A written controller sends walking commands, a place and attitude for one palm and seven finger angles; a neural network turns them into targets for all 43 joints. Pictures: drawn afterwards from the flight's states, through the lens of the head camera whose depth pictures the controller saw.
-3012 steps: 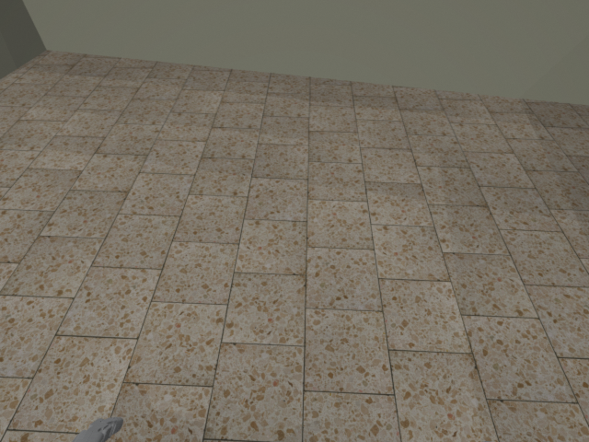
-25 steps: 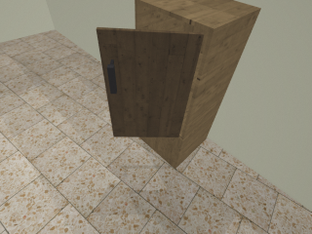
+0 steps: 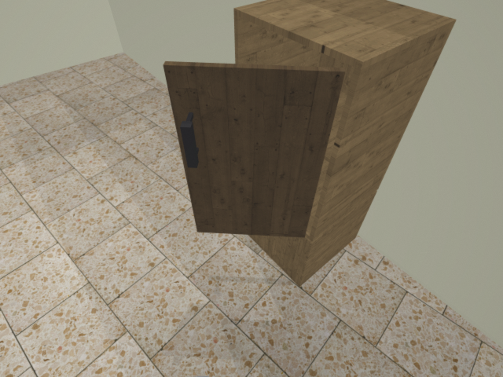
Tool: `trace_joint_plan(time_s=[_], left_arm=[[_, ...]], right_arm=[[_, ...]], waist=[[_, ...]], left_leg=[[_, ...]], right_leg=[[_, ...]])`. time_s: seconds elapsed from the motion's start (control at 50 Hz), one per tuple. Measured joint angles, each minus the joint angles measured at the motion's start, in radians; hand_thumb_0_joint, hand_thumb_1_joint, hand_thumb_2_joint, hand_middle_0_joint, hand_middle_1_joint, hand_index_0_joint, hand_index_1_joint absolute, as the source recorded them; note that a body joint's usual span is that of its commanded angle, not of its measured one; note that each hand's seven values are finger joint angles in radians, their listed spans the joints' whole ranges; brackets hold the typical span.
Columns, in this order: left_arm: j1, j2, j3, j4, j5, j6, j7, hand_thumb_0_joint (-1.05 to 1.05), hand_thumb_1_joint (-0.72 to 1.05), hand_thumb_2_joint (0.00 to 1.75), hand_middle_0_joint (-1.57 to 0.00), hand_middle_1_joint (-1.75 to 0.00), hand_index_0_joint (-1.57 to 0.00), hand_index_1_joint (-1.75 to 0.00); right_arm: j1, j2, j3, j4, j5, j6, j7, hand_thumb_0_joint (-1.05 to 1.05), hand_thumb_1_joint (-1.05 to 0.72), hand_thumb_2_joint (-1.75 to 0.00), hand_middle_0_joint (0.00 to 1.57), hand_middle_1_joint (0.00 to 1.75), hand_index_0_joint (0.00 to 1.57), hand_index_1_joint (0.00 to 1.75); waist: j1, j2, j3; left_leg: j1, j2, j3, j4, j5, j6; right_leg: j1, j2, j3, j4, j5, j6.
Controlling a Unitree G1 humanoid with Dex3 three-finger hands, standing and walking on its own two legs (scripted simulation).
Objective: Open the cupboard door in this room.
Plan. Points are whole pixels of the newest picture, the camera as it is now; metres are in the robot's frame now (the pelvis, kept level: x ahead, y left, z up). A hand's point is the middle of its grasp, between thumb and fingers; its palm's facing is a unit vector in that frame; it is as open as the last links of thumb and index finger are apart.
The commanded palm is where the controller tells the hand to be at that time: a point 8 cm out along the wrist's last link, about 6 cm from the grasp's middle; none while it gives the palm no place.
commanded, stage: shuffle to correct the standing spot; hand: left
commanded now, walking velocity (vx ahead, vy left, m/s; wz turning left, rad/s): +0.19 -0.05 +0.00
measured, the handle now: (191, 140) +0.62 +0.17 +0.03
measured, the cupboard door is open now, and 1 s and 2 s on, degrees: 47 47 47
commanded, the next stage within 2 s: come to a stop and stand still in 0.10 s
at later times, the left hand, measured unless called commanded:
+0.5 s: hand out of the picture +0.14 +0.17 -0.18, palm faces +0.00 -0.97 -0.24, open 7.3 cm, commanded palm none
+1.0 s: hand out of the picture +0.08 +0.20 -0.18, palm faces +0.06 -0.99 -0.16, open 7.3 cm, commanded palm none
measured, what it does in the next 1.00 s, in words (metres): steps on the spot: left foot, then right foot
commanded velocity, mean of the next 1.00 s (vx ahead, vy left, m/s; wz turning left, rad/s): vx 0.00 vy -0.03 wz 0.00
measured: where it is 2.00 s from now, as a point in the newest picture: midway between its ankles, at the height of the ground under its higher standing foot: outside the picture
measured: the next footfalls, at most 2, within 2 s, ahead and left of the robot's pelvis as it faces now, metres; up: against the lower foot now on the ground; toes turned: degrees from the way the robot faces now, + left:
left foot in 0.12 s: +0.13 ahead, +0.13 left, +0.00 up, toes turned +8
right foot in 0.42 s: +0.18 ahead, -0.13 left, +0.00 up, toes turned -7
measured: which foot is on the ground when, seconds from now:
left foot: up 0.00-0.10, down 0.12-0.46, up 0.48-0.78, down 0.80-1.00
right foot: down 0.00-0.12, up 0.14-0.40, down 0.42-0.82, up 0.84-1.00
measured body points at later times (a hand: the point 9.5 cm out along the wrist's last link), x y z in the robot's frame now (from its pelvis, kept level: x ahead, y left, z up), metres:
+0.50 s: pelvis +0.10 -0.02 -0.02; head +0.13 -0.03 +0.43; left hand +0.14 +0.22 -0.16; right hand +0.10 -0.24 -0.18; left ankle +0.08 +0.12 -0.73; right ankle +0.14 -0.13 -0.74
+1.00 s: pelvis +0.06 +0.02 +0.00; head +0.06 +0.04 +0.45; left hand +0.08 +0.25 -0.16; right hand +0.07 -0.20 -0.15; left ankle +0.04 +0.10 -0.74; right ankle +0.04 -0.11 -0.70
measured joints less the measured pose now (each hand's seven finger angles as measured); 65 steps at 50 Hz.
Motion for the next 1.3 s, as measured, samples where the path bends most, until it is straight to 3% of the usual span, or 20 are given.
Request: trace_joint_plan(time_s=[0.1,0.12,0.18,0.22,0.26,0.34,0.44,0.48,0.54,0.58,0.64,0.72,0.78,0.86,0.96,1.12,1.22,1.3], left_arm=[[0.057,-0.005,-0.011,0.039,0.001,0.013,-0.019,0.00,0.93,0.89,-0.20,-0.30,-0.20,-0.29],[0.072,-0.008,-0.013,0.041,-0.001,0.016,-0.023,0.00,0.93,0.89,-0.20,-0.30,-0.20,-0.29],[0.071,0.001,-0.015,0.058,0.001,0.043,-0.035,0.00,0.92,0.89,-0.20,-0.30,-0.20,-0.29],[0.054,0.008,-0.013,0.061,0.006,0.052,-0.041,0.00,0.92,0.89,-0.20,-0.30,-0.20,-0.29],[0.027,0.013,-0.010,0.052,0.005,0.052,-0.044,0.00,0.92,0.89,-0.20,-0.30,-0.20,-0.29],[-0.038,0.016,-0.009,0.008,-0.003,0.050,-0.033,0.00,0.92,0.89,-0.20,-0.30,-0.20,-0.29],[-0.082,0.045,-0.002,-0.026,-0.001,0.043,-0.018,0.01,0.94,0.89,-0.20,-0.30,-0.20,-0.29],[-0.099,0.038,-0.004,-0.030,0.002,0.038,-0.014,0.01,0.94,0.89,-0.20,-0.30,-0.20,-0.29],[-0.136,0.020,-0.013,-0.043,0.001,0.037,-0.007,0.01,0.93,0.89,-0.20,-0.30,-0.20,-0.29],[-0.161,0.014,-0.011,-0.054,-0.001,0.040,0.003,0.00,0.93,0.89,-0.20,-0.30,-0.20,-0.29],[-0.192,0.010,-0.009,-0.071,0.001,0.046,0.007,0.00,0.93,0.89,-0.20,-0.30,-0.20,-0.29],[-0.215,0.017,-0.004,-0.091,0.006,0.054,0.006,0.00,0.92,0.89,-0.20,-0.30,-0.20,-0.29],[-0.210,0.030,0.001,-0.094,0.003,0.065,0.003,0.00,0.92,0.89,-0.20,-0.30,-0.20,-0.30],[-0.185,0.044,0.006,-0.059,-0.008,0.090,-0.003,0.00,0.92,0.89,-0.20,-0.30,-0.20,-0.29],[-0.119,0.045,0.001,-0.017,0.000,0.085,-0.020,0.00,0.92,0.89,-0.20,-0.30,-0.20,-0.29],[-0.089,0.041,-0.011,0.038,-0.008,0.086,-0.030,0.00,0.92,0.89,-0.20,-0.30,-0.20,-0.29],[-0.105,0.040,-0.012,0.036,-0.012,0.066,-0.020,0.01,0.93,0.89,-0.20,-0.30,-0.20,-0.29],[-0.106,0.025,-0.024,0.058,-0.016,0.048,-0.004,0.01,0.94,0.89,-0.20,-0.30,-0.20,-0.29]], right_arm=[[-0.049,-0.008,0.008,-0.044,0.002,-0.031,-0.001,0.01,-0.91,-0.90,0.19,0.30,0.19,0.30],[-0.053,-0.012,0.012,-0.052,0.001,-0.042,-0.003,0.01,-0.91,-0.90,0.19,0.30,0.19,0.30],[-0.080,0.013,0.024,-0.057,-0.003,-0.058,-0.015,0.01,-0.91,-0.90,0.19,0.30,0.19,0.30],[-0.081,0.030,0.034,-0.056,-0.003,-0.066,-0.023,0.00,-0.91,-0.90,0.19,0.30,0.19,0.30],[-0.073,0.039,0.035,-0.046,0.000,-0.070,-0.039,0.00,-0.93,-0.90,0.20,0.30,0.20,0.30],[-0.055,0.038,0.045,-0.014,0.003,-0.057,-0.049,0.00,-0.94,-0.90,0.20,0.30,0.20,0.30],[-0.044,0.049,0.042,0.016,0.007,-0.018,-0.044,0.01,-0.92,-0.90,0.20,0.30,0.20,0.30],[-0.055,0.038,0.029,0.015,0.014,0.001,-0.042,0.01,-0.92,-0.90,0.20,0.30,0.20,0.30],[-0.079,0.022,0.015,0.007,0.021,0.027,-0.046,0.01,-0.92,-0.90,0.20,0.30,0.20,0.30],[-0.095,0.016,0.010,0.005,0.022,0.037,-0.044,0.01,-0.92,-0.90,0.20,0.30,0.20,0.30],[-0.113,0.010,0.008,-0.002,0.020,0.044,-0.035,0.01,-0.91,-0.90,0.20,0.30,0.19,0.30],[-0.126,0.010,0.009,-0.022,0.018,0.044,-0.025,0.01,-0.91,-0.90,0.20,0.30,0.19,0.30],[-0.118,0.014,0.015,-0.041,0.017,0.026,-0.021,0.01,-0.91,-0.90,0.20,0.30,0.19,0.30],[-0.090,0.034,0.030,-0.039,0.000,0.013,-0.026,0.00,-0.91,-0.90,0.19,0.30,0.19,0.30],[-0.044,0.046,0.047,-0.004,-0.006,0.002,-0.039,0.01,-0.93,-0.90,0.20,0.30,0.20,0.30],[-0.008,0.058,0.055,0.023,-0.004,-0.025,-0.054,0.01,-0.92,-0.90,0.20,0.30,0.20,0.30],[0.020,0.055,0.053,0.067,0.008,-0.013,-0.055,0.01,-0.91,-0.90,0.20,0.30,0.20,0.30],[0.024,0.041,0.055,0.103,0.012,0.003,-0.051,0.01,-0.91,-0.90,0.20,0.30,0.20,0.30]], waist=[[0.026,-0.023,0.019],[0.031,-0.022,0.019],[0.042,-0.063,0.037],[0.038,-0.073,0.044],[0.031,-0.072,0.050],[0.024,-0.054,0.066],[0.019,-0.047,0.082],[0.014,-0.016,0.088],[0.002,0.013,0.106],[0.004,0.018,0.116],[0.011,0.012,0.121],[0.025,-0.014,0.114],[0.029,-0.036,0.096],[0.025,-0.068,0.070],[0.025,-0.058,0.022],[-0.007,-0.046,0.044],[-0.007,-0.048,0.050],[-0.010,-0.009,0.044]], left_leg=[[0.108,0.012,0.030,-0.276,0.052,-0.012],[0.134,0.012,0.029,-0.327,0.078,-0.006],[0.144,-0.006,0.064,-0.289,0.062,0.011],[0.179,-0.011,0.079,-0.327,0.059,0.011],[0.216,-0.019,0.083,-0.387,0.080,0.004],[0.263,-0.021,0.072,-0.454,0.101,-0.004],[0.260,-0.007,0.063,-0.361,0.029,-0.042],[0.226,0.010,0.044,-0.276,-0.042,-0.043],[0.147,-0.018,-0.009,-0.064,-0.183,-0.041],[0.111,-0.036,-0.025,0.050,-0.196,-0.049],[0.097,-0.054,-0.026,0.094,-0.189,-0.060],[0.138,-0.058,-0.016,-0.022,-0.171,-0.059],[0.229,-0.052,-0.009,-0.254,-0.074,-0.046],[0.262,-0.075,0.004,-0.334,-0.008,0.021],[0.305,-0.083,0.001,-0.459,0.059,0.038],[0.320,-0.076,0.012,-0.533,0.103,0.029],[0.286,-0.073,0.016,-0.457,0.066,0.001],[0.291,-0.041,-0.003,-0.425,0.043,-0.023]], right_leg=[[0.013,-0.013,-0.006,0.077,-0.083,0.023],[-0.003,-0.014,-0.004,0.130,-0.118,0.025],[-0.134,-0.033,0.042,0.444,-0.226,0.002],[-0.228,-0.035,0.052,0.605,-0.196,-0.002],[-0.295,-0.045,0.052,0.649,-0.134,0.007],[-0.323,-0.055,0.056,0.483,-0.044,0.028],[-0.220,-0.045,0.049,0.212,0.057,0.023],[-0.222,-0.026,0.039,0.226,0.002,-0.003],[-0.221,-0.023,0.019,0.224,0.005,-0.020],[-0.214,-0.023,0.013,0.203,0.022,-0.025],[-0.208,-0.028,0.005,0.170,0.050,-0.023],[-0.219,-0.040,0.002,0.144,0.084,-0.013],[-0.246,-0.046,0.006,0.163,0.093,0.004],[-0.272,-0.042,0.060,0.263,-0.066,0.020],[-0.243,-0.009,0.103,0.419,-0.103,0.021],[-0.150,0.001,0.083,0.325,-0.176,0.025],[-0.053,-0.005,0.082,0.084,-0.032,0.009],[-0.031,0.026,0.064,0.089,-0.061,-0.017]])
